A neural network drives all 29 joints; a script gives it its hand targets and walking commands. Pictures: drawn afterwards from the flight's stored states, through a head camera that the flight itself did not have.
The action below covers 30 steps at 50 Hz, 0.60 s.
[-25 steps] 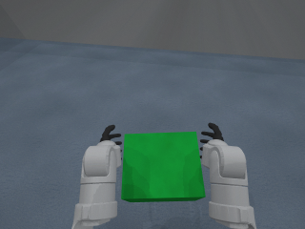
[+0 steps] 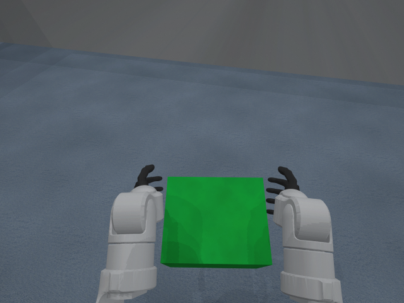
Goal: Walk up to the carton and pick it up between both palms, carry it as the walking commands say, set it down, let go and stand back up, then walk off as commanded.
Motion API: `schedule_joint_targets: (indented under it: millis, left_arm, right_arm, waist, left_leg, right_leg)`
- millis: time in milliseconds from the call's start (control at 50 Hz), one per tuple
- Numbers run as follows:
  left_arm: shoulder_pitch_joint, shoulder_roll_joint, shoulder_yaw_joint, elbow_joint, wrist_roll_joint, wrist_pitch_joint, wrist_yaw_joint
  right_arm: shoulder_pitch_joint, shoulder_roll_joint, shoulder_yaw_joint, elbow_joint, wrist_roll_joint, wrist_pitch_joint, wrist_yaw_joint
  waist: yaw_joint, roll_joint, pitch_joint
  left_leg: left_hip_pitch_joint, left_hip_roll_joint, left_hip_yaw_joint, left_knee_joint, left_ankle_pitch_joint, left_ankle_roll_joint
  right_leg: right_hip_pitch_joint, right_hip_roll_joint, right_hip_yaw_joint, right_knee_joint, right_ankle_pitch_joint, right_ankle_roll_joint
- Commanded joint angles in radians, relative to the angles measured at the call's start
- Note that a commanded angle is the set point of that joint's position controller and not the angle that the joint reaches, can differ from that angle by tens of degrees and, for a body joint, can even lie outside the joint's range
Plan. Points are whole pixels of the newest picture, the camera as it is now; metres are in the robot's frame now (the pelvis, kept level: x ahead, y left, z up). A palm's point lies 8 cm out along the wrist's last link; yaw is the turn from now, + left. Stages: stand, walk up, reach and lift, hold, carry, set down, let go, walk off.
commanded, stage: carry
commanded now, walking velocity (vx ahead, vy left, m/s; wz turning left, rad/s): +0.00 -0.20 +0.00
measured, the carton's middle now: (214, 224) +0.31 +0.00 -0.02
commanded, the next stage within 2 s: none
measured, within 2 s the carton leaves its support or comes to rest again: neither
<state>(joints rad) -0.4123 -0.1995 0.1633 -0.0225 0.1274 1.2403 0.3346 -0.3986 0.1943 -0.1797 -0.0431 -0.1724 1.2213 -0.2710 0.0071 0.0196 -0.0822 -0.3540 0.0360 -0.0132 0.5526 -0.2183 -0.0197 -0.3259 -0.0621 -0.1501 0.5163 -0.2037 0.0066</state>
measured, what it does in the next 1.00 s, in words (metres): stands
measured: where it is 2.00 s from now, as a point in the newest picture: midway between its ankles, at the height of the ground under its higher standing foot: outside the picture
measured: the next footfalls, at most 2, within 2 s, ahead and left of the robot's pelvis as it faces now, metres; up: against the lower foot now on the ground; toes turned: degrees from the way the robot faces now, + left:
none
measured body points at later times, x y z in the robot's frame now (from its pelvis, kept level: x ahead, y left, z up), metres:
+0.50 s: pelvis -0.01 -0.04 -0.01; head +0.00 -0.03 +0.44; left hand +0.31 +0.09 +0.06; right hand +0.30 -0.19 +0.07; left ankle +0.04 +0.13 -0.73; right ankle +0.04 -0.12 -0.73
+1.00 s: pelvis -0.01 -0.03 -0.01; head -0.03 -0.02 +0.44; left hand +0.29 +0.10 +0.07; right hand +0.29 -0.18 +0.08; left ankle +0.04 +0.13 -0.73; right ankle +0.04 -0.12 -0.73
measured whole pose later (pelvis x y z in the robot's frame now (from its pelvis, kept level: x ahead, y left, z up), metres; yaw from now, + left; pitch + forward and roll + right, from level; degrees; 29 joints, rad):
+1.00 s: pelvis -0.01 -0.03 -0.01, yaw -2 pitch +1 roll -2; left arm -0.40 -0.19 0.16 -0.05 0.12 1.25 0.34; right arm -0.40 0.19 -0.17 -0.05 -0.16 1.22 -0.28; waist 0.01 0.01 -0.07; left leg -0.42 0.11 -0.03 0.64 -0.24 -0.07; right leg -0.40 0.01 -0.16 0.59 -0.22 -0.05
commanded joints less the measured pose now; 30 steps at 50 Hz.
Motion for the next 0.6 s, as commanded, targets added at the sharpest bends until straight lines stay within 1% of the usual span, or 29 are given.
schedule_joint_targets:
  millis: [0, 40, 100, 140, 180, 240, 360, 460, 580]
  left_arm:
    - [-0.566, -1.018, -0.606, -0.032, -0.454, -0.003, -0.522]
    - [-0.567, -1.012, -0.607, -0.032, -0.456, -0.004, -0.522]
    - [-0.571, -1.004, -0.606, -0.03, -0.459, -0.004, -0.522]
    - [-0.576, -1.004, -0.605, -0.031, -0.459, -0.005, -0.521]
    - [-0.579, -1.005, -0.604, -0.036, -0.459, -0.007, -0.52]
    - [-0.58, -1.007, -0.604, -0.051, -0.458, -0.01, -0.516]
    - [-0.562, -1.007, -0.614, -0.077, -0.453, -0.014, -0.511]
    - [-0.55, -1.009, -0.62, -0.082, -0.452, -0.013, -0.512]
    - [-0.545, -1.011, -0.622, -0.079, -0.454, -0.01, -0.515]
  right_arm:
    - [-0.54, 1.031, 0.615, 0.0, 0.453, 0.008, 0.438]
    - [-0.539, 1.032, 0.615, 0.004, 0.452, 0.009, 0.437]
    - [-0.546, 1.038, 0.619, 0.003, 0.452, 0.009, 0.435]
    - [-0.555, 1.043, 0.623, 0.0, 0.456, 0.007, 0.433]
    - [-0.562, 1.047, 0.627, -0.005, 0.462, 0.005, 0.433]
    - [-0.564, 1.054, 0.632, -0.015, 0.471, 0.002, 0.432]
    - [-0.539, 1.055, 0.639, -0.029, 0.477, 0.001, 0.433]
    - [-0.524, 1.052, 0.642, -0.034, 0.477, 0.002, 0.433]
    - [-0.517, 1.048, 0.636, -0.03, 0.473, 0.004, 0.434]
  waist:
    - [0.0, 0.044, -0.27]
    - [-0.001, 0.027, -0.276]
    - [-0.003, -0.027, -0.291]
    - [-0.004, -0.048, -0.294]
    - [-0.005, -0.056, -0.299]
    - [-0.006, -0.052, -0.312]
    - [-0.006, -0.025, -0.329]
    - [-0.007, -0.028, -0.321]
    - [-0.006, 0.0, -0.306]
  left_leg:
    - [0.023, 0.159, -0.128, -0.096, 0.083, 0.036]
    - [0.023, 0.151, -0.106, -0.046, 0.123, 0.029]
    - [0.026, 0.117, -0.046, 0.049, 0.162, 0.014]
    - [0.02, 0.1, -0.021, 0.082, 0.154, 0.006]
    - [0.016, 0.095, -0.01, 0.095, 0.139, 0.003]
    - [0.018, 0.097, -0.007, 0.099, 0.135, 0.005]
    - [0.025, 0.112, -0.016, 0.101, 0.152, 0.006]
    - [0.021, 0.109, -0.009, 0.102, 0.129, 0.003]
    - [0.039, 0.126, -0.03, 0.071, 0.129, 0.009]
  right_leg:
    - [0.14, -0.066, 0.086, -0.032, 0.0, 0.009]
    - [0.129, -0.072, 0.099, -0.032, 0.024, 0.0]
    - [0.106, -0.095, 0.131, -0.057, 0.041, -0.026]
    - [0.092, -0.104, 0.145, -0.069, 0.042, -0.041]
    - [0.086, -0.105, 0.149, -0.068, 0.046, -0.049]
    - [0.085, -0.099, 0.146, -0.055, 0.047, -0.053]
    - [0.083, -0.086, 0.146, -0.034, 0.027, -0.055]
    - [0.069, -0.086, 0.155, -0.047, -0.002, -0.058]
    - [0.037, -0.067, 0.14, -0.05, -0.068, -0.043]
